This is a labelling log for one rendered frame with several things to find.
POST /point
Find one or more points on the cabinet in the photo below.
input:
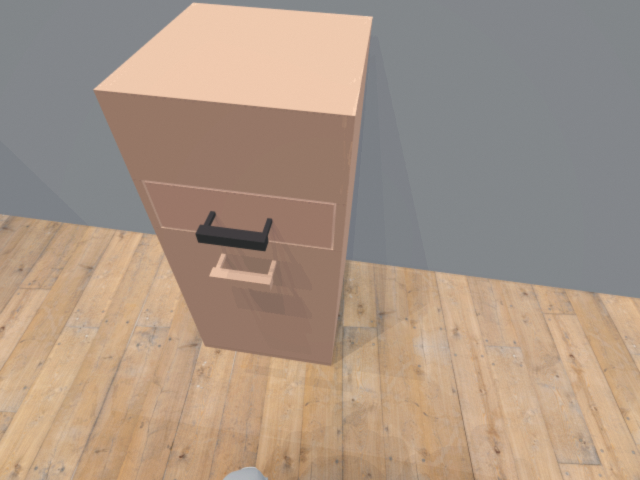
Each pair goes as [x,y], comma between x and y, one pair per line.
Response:
[255,100]

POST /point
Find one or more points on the drawer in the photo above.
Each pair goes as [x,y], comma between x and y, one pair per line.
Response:
[298,221]

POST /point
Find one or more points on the handle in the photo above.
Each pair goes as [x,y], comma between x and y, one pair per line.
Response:
[241,279]
[233,237]

